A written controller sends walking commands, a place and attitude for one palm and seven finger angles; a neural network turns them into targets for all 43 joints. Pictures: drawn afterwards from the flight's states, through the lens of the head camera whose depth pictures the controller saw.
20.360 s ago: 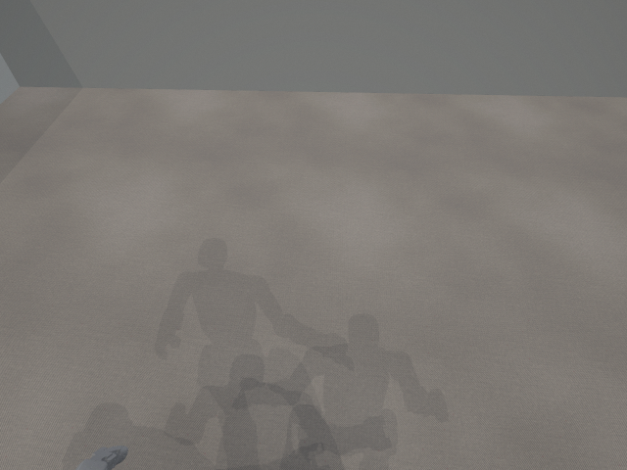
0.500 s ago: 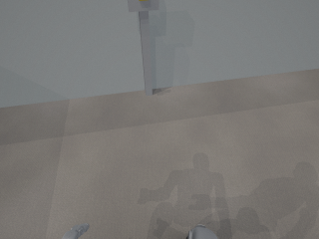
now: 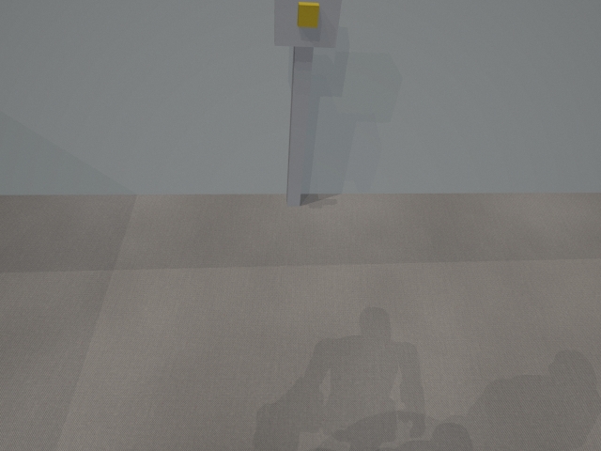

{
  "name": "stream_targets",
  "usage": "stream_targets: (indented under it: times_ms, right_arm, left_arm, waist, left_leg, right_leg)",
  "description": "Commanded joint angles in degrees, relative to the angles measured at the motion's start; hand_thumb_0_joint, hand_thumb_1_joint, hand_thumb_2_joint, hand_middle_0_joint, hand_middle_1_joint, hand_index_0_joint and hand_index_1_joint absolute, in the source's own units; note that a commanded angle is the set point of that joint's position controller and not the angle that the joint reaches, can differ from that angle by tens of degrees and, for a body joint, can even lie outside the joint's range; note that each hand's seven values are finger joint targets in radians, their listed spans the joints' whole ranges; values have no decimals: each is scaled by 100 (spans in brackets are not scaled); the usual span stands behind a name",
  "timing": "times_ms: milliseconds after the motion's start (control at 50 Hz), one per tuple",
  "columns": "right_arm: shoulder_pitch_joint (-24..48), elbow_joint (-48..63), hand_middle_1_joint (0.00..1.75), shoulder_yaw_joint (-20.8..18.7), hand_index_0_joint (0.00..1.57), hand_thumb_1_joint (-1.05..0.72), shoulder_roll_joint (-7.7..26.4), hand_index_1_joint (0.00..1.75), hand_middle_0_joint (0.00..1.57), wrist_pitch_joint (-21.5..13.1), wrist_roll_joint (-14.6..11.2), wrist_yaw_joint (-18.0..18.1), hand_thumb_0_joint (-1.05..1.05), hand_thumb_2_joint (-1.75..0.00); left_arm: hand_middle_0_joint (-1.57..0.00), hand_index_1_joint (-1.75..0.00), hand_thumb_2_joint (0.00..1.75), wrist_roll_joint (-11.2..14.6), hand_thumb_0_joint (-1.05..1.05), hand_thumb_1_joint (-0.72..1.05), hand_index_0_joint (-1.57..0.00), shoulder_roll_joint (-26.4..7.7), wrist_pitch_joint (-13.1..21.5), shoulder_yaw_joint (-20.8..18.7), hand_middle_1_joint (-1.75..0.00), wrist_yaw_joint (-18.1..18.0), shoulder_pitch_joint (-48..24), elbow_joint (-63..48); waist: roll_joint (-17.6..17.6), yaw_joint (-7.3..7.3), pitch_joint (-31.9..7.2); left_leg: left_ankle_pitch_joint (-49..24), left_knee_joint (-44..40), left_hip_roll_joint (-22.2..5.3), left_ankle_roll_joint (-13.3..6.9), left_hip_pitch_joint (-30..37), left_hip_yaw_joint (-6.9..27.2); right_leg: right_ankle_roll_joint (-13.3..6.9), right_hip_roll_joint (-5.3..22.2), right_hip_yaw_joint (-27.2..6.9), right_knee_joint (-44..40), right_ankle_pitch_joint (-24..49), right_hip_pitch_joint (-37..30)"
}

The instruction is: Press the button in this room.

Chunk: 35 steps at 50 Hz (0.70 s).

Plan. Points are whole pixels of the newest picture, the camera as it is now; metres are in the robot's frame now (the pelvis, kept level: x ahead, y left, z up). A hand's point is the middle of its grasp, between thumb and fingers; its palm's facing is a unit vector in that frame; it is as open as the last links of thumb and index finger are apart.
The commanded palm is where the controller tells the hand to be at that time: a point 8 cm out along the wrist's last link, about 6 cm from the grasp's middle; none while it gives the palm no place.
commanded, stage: stand and wait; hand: left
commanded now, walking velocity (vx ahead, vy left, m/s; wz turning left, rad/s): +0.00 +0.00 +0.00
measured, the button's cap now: (307, 14) +1.21 +0.09 +0.08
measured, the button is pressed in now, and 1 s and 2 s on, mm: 0 0 0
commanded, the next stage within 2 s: look at it before walking up in 0.44 s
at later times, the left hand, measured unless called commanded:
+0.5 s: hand out of the picture +0.04 +0.18 -0.17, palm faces -0.01 -0.98 -0.19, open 7.4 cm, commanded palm none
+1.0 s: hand out of the picture +0.01 +0.14 -0.17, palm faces +0.01 -0.99 -0.15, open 7.4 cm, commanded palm none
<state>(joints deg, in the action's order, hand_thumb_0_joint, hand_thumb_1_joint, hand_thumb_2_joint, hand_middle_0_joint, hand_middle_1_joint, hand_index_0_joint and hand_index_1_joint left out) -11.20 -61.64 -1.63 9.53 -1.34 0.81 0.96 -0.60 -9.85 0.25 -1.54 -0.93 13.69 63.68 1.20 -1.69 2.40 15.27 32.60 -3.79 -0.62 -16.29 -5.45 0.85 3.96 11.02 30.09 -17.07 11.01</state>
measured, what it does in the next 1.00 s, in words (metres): stands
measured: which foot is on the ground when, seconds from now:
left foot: down 0.00-1.00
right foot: down 0.00-1.00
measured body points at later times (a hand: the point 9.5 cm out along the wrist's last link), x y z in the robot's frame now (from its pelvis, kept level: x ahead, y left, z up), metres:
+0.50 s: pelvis +0.04 +0.01 +0.01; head +0.04 +0.01 +0.46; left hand +0.04 +0.23 -0.15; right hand +0.02 -0.22 -0.15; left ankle +0.03 +0.11 -0.73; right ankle -0.01 -0.12 -0.73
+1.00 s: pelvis +0.03 -0.01 +0.01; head +0.04 -0.01 +0.46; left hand +0.01 +0.19 -0.15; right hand +0.00 -0.22 -0.15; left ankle +0.03 +0.11 -0.73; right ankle -0.01 -0.12 -0.73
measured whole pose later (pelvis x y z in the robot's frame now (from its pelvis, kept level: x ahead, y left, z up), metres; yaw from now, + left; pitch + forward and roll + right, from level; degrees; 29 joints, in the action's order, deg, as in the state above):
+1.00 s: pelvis +0.03 -0.01 +0.01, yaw -2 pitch -2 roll +0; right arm -16.6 -67.4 -0.6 6.2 -0.5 0.1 2.0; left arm -0.7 -5.9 0.6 0.5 -2.3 18.2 66.0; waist 0.1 -0.1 2.6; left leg 12.8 22.7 -3.2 0.7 -8.2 -7.7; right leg 0.4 3.5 9.3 22.6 -15.9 5.0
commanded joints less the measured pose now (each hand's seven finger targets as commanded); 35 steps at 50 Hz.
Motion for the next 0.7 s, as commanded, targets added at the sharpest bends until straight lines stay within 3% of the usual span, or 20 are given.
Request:
stream_targets:
  times_ms: [0, 20, 60, 120, 160, 420, 680]
  right_arm:
    - [-233, 51, 30, -32, 20, -90, 652, 30, 20, -71, -8, 87, 0, -90]
    - [-214, 30, 30, -23, 20, -90, 618, 30, 20, -71, -28, 105, 0, -90]
    - [-234, -26, 30, -9, 20, -90, 551, 30, 20, -76, -47, 125, 0, -90]
    - [-314, -60, 30, -28, 20, -90, 485, 30, 20, -54, -58, 111, 0, -90]
    - [-379, -114, 30, -18, 20, -90, 469, 30, 20, -58, -51, 115, 0, -90]
    - [-594, -315, 30, 33, 20, -90, 418, 30, 20, -31, -47, 97, 0, -90]
    - [-930, -493, 30, 38, 20, -90, 209, 30, 20, -8, -59, 95, 0, -90]
  left_arm:
    - [-20, -30, 90, 17, 0, 90, -20, -242, 42, 41, -30, -42, 372, -86]
    - [-20, -30, 90, 19, 0, 90, -20, -280, 48, 53, -30, -33, 408, -35]
    - [-20, -30, 90, 14, 0, 90, -20, -321, 76, 75, -30, -48, 574, 84]
    - [-20, -30, 90, -6, 0, 90, -20, -354, 113, 98, -30, -81, 599, 182]
    - [-20, -30, 90, -3, 0, 90, -20, -302, 125, 119, -30, -102, 618, 189]
    - [-20, -30, 90, 10, 0, 90, -20, -338, 73, 111, -30, -164, 729, 147]
    - [-20, -30, 90, 23, 0, 90, -20, -274, 68, 97, -30, -182, 737, 109]
  waist:
    - [-1510, 50, -86]
    - [-1523, 49, -91]
    - [-1120, 58, -287]
    - [-267, 157, -238]
    - [-63, 197, -183]
    - [-123, 126, 132]
    - [-63, 146, 339]
  left_leg:
    - [-2157, -1618, -1068, -320, 585, 1106]
    - [-2534, -1528, -998, -278, 681, 922]
    - [-2820, -1255, -823, -182, 1008, 632]
    - [-2392, -1099, -595, -15, 1073, 446]
    - [-2306, -1131, -572, 2, 1152, 397]
    - [-1906, -1356, -473, -17, 1002, 354]
    - [-1290, -1432, -412, -9, 800, 307]
  right_leg:
    - [133, 234, -437, -168, 69, 94]
    - [115, 252, -511, -208, 97, 56]
    - [102, 338, -566, -635, 622, -104]
    - [60, 456, -649, -934, 1411, -205]
    - [47, 499, -653, -982, 1577, -180]
    - [6, 520, -660, -1085, 1343, -337]
    - [-55, 493, -667, -1201, 1108, -314]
